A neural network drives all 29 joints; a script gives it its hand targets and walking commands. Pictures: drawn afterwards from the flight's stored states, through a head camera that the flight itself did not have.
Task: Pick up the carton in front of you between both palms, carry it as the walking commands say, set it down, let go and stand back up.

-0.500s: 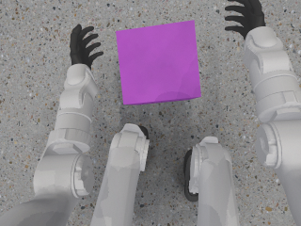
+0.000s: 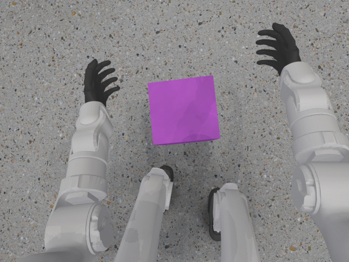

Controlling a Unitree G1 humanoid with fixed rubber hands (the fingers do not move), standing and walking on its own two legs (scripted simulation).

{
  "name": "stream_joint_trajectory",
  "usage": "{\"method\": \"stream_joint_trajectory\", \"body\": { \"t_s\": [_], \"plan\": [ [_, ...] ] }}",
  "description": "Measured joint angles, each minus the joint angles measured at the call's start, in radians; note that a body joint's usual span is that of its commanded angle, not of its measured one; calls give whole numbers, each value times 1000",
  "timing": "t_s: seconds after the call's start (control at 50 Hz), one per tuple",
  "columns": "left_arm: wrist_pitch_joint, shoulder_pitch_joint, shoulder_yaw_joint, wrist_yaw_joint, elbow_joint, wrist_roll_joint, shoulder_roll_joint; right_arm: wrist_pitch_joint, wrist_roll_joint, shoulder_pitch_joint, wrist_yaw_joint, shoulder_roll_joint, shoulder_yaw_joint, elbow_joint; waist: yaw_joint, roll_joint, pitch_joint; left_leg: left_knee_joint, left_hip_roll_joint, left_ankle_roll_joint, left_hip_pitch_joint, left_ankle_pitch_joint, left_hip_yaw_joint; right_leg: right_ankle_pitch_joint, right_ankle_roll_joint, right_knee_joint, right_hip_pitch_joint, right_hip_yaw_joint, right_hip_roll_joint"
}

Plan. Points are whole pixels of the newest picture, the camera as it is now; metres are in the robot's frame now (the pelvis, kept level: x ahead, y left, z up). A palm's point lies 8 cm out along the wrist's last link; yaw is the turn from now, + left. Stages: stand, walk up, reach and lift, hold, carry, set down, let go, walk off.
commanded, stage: set down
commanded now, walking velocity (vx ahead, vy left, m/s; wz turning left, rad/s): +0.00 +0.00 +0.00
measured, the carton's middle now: (184, 115) +0.46 +0.07 -0.45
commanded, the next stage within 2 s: let go in 0.12 s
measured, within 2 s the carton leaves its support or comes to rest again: neither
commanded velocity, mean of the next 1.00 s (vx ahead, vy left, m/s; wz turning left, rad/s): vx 0.00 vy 0.00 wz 0.00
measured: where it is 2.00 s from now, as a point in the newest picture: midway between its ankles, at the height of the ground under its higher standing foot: (188, 210)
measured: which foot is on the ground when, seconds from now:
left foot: down 0.00-1.00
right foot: down 0.00-1.00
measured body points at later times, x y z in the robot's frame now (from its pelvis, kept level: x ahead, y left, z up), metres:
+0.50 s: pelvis +0.05 +0.01 +0.13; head +0.27 +0.01 +0.52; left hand +0.37 +0.25 +0.02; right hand +0.43 -0.18 +0.01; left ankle +0.11 +0.13 -0.54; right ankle +0.05 -0.12 -0.54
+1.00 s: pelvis +0.11 +0.00 +0.19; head +0.17 +0.00 +0.64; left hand +0.27 +0.24 +0.12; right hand +0.31 -0.22 +0.11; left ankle +0.11 +0.13 -0.54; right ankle +0.05 -0.12 -0.54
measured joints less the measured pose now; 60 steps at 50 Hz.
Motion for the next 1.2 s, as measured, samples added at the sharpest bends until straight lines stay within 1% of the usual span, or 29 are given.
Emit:
{"method": "stream_joint_trajectory", "body": {
  "t_s": [0.16,0.24,0.3,0.38,0.46,0.52,0.62,0.76,0.86,0.96,1.06,1.12,1.2],
  "plan": [
    [-16,37,14,-17,17,38,-17,-18,-31,33,15,17,-30,30,3,-2,-15,-170,9,5,149,46,0,59,0,-179,144,8,0],
    [-28,81,4,-39,14,68,-20,-30,-61,82,4,45,-58,13,-2,4,-19,-247,13,9,222,66,-1,87,1,-264,218,10,1],
    [-40,153,-21,-68,-2,97,-20,-41,-83,174,-22,84,-79,-39,-10,10,-24,-306,18,14,291,78,-1,106,4,-333,289,12,2],
    [-57,295,-68,-121,-34,127,-5,-53,-101,358,-72,153,-95,-146,-22,20,-21,-388,23,23,413,87,2,127,8,-432,416,18,2],
    [-67,437,-124,-171,-70,126,31,-66,-96,548,-109,203,-83,-250,-32,35,1,-465,25,31,562,91,6,142,11,-526,571,24,-2],
    [-77,528,-165,-195,-90,109,65,-81,-85,661,-118,215,-65,-298,-38,46,22,-518,22,37,677,92,9,149,13,-590,691,29,-8],
    [-99,676,-233,-210,-123,72,104,-117,-62,810,-101,204,-35,-328,-44,53,50,-600,10,44,865,92,13,152,14,-681,883,34,-26],
    [-126,899,-300,-196,-196,40,116,-166,-41,1004,-72,186,-1,-343,-48,57,82,-723,-8,47,1124,98,9,158,11,-809,1147,31,-50],
    [-133,1011,-323,-190,-218,26,123,-181,-34,1128,-61,183,23,-372,-63,61,110,-814,-12,43,1302,112,-1,173,3,-903,1328,23,-59],
    [-126,1060,-325,-189,-204,23,137,-171,-24,1234,-47,180,55,-411,-92,49,131,-893,-8,35,1457,128,-11,189,-7,-980,1482,15,-59],
    [-99,1062,-315,-189,-184,37,146,-139,-5,1313,-25,168,85,-453,-125,24,144,-940,-1,24,1568,137,-17,195,-20,-1020,1590,10,-54],
    [-77,1055,-309,-189,-179,52,144,-115,4,1344,-11,160,94,-475,-135,13,155,-951,4,19,1615,137,-18,197,-26,-1031,1636,10,-49],
    [-50,1046,-303,-190,-177,71,139,-88,11,1360,1,155,100,-493,-139,6,176,-954,10,15,1659,135,-16,196,-31,-1034,1679,12,-43]
  ]
}}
